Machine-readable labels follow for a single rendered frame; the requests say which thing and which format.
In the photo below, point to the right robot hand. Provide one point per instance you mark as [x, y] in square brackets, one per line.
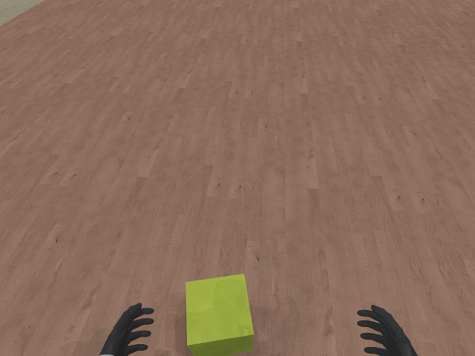
[393, 338]

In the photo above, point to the carton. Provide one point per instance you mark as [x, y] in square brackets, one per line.
[218, 317]

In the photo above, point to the left robot hand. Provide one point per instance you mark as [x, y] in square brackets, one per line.
[121, 335]

